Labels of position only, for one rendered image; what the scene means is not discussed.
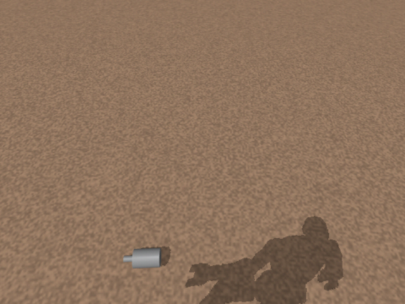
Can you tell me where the bottle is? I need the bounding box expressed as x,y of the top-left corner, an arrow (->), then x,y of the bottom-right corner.
123,248 -> 161,269

